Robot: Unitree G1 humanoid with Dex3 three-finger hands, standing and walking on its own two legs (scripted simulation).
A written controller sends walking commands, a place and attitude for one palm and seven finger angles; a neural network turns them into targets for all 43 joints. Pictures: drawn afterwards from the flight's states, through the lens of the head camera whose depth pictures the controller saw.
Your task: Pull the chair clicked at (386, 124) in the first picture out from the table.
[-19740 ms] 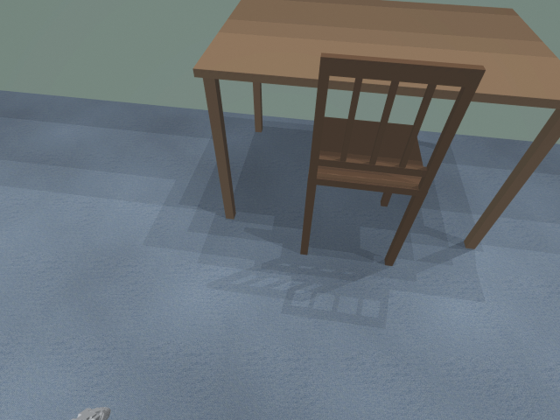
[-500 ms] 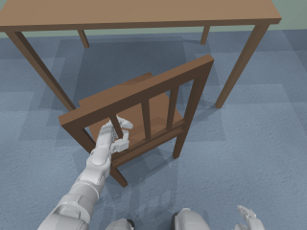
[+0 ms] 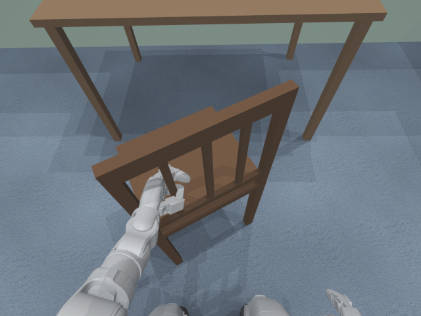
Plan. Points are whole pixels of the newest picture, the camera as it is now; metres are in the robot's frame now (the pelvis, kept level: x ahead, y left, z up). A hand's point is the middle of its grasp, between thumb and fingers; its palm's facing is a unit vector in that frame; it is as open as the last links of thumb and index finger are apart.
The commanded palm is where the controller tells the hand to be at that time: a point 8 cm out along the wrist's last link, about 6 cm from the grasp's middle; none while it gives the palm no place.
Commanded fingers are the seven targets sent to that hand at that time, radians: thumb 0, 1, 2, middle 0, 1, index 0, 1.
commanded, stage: stop walking, hand still on the chair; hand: left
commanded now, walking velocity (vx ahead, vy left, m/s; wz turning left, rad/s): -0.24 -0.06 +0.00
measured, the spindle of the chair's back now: (208, 172) +0.42 +0.03 -0.08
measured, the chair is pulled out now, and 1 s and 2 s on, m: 0.46 0.57 0.57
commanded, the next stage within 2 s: open the thumb and straighten the fingers in 0.98 s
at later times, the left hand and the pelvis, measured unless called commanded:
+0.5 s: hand (174, 249) +0.24 +0.09 -0.06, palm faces -0.09 -0.98 -0.15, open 4.9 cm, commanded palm +0.22 +0.14 -0.05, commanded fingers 0.00 0.90 0.90 -0.50 -1.45 -0.50 -1.45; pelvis -0.06 +0.00 +0.00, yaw -1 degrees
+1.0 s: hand (172, 251) +0.23 +0.09 -0.06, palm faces -0.13 -0.98 -0.16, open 5.0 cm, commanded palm +0.22 +0.14 -0.05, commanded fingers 0.00 0.90 0.90 -0.50 -1.45 -0.50 -1.45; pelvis -0.03 +0.01 +0.01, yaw -1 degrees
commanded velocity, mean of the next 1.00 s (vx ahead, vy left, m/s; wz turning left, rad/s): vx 0.05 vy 0.01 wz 0.00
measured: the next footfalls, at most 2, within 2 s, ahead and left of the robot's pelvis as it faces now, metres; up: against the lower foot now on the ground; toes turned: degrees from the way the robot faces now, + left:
right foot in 0.04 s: +0.04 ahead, -0.12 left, +0.00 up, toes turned -4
left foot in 0.26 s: -0.03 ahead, +0.14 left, +0.00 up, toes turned +1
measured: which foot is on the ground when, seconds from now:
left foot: down 0.00-0.06, up 0.08-0.24, down 0.26-1.00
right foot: up 0.00-0.02, down 0.04-1.00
